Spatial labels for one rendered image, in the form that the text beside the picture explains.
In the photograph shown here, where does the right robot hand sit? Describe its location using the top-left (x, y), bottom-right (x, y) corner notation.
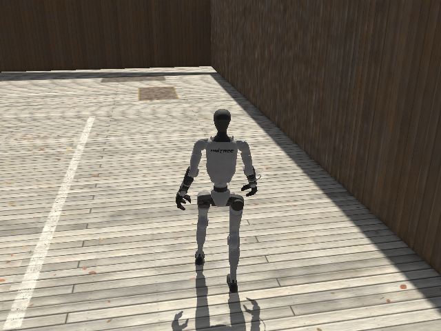
top-left (241, 184), bottom-right (257, 197)

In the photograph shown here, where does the left robot foot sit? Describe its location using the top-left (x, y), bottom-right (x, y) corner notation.
top-left (195, 251), bottom-right (205, 265)

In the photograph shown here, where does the robot left upper arm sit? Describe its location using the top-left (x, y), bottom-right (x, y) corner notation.
top-left (188, 139), bottom-right (207, 177)

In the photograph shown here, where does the robot foot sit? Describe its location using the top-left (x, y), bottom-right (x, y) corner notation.
top-left (195, 251), bottom-right (205, 265)
top-left (227, 274), bottom-right (238, 292)

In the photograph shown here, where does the robot right upper arm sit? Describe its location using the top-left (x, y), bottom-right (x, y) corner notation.
top-left (236, 139), bottom-right (254, 176)

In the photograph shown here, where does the robot right forearm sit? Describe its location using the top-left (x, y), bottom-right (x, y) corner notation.
top-left (246, 166), bottom-right (257, 188)

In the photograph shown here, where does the robot left forearm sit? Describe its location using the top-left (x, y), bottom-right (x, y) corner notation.
top-left (178, 167), bottom-right (194, 197)

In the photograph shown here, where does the right robot foot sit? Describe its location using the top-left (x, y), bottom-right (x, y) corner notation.
top-left (227, 274), bottom-right (238, 292)

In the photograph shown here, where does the left robot hand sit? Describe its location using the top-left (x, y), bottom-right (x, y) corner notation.
top-left (176, 193), bottom-right (191, 210)

